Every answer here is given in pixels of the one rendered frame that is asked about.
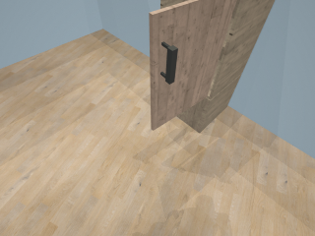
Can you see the handle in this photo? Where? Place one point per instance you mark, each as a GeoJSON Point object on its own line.
{"type": "Point", "coordinates": [171, 61]}

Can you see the cupboard door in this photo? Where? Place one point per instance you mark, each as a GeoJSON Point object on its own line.
{"type": "Point", "coordinates": [198, 29]}

